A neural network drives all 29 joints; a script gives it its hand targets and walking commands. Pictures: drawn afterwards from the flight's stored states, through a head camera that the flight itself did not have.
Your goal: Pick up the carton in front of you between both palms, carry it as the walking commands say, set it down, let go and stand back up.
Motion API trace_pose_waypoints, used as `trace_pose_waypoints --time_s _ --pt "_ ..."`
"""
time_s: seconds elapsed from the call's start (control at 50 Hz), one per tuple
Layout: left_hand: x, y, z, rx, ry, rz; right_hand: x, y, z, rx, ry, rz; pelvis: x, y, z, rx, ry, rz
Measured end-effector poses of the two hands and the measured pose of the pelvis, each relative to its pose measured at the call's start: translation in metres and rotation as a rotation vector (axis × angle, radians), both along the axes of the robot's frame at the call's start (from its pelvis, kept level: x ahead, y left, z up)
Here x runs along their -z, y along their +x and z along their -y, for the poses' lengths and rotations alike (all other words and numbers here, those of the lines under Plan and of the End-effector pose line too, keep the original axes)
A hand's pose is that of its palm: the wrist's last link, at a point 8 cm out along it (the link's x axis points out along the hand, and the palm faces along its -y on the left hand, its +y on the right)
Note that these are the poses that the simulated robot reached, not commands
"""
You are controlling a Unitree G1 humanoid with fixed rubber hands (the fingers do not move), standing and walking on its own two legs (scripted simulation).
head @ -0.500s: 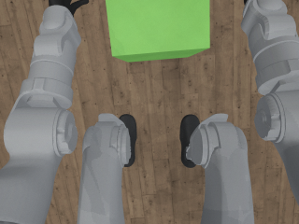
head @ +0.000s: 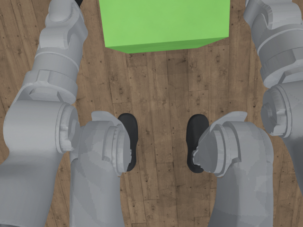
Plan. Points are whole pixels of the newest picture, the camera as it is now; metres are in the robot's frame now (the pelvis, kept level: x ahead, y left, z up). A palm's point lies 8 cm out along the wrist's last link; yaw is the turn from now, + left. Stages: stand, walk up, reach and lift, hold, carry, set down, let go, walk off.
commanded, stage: reach and lift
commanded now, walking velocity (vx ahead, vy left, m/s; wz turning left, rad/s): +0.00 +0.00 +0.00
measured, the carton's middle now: (161, 0) +0.55 +0.00 -0.24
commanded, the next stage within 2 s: none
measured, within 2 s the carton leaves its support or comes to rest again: leaves its support in 0.56 s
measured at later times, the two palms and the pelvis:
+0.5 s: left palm out of the picture +0.55 +0.15 -0.16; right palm out of the picture +0.56 -0.15 -0.16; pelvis -0.01 +0.00 +0.00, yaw +0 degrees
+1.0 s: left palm out of the picture +0.50 +0.14 +0.03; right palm out of the picture +0.50 -0.16 +0.03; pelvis -0.01 +0.01 +0.09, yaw -3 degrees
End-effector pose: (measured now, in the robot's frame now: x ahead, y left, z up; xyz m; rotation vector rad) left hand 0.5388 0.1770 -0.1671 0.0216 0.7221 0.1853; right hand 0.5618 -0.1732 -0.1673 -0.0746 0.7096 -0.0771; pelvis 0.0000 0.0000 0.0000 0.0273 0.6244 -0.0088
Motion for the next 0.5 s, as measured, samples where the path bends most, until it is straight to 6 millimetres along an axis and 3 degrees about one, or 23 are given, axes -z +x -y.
trace_pose_waypoints --time_s 0.12,0.24,0.3,0.5 --pt "-0.007 -0.003 0.003 0.012 -0.005 -0.015 -0.006 -0.004 -0.004 -0.010 0.008 -0.018 -0.006 -0.002 0.001 0.000 0.002 -0.020" --pt "-0.004 -0.001 0.024 0.041 -0.028 -0.012 -0.003 -0.004 -0.022 -0.034 0.025 -0.014 -0.010 -0.006 0.000 0.001 0.001 -0.019" --pt "-0.004 -0.001 0.024 0.026 -0.021 -0.005 -0.003 -0.003 -0.023 -0.030 0.018 -0.013 -0.011 -0.007 0.001 0.003 0.002 -0.007" --pt "-0.005 0.007 0.023 0.065 -0.043 -0.023 -0.003 0.001 -0.022 -0.044 0.038 -0.029 0.004 -0.007 0.002 0.005 0.003 0.017"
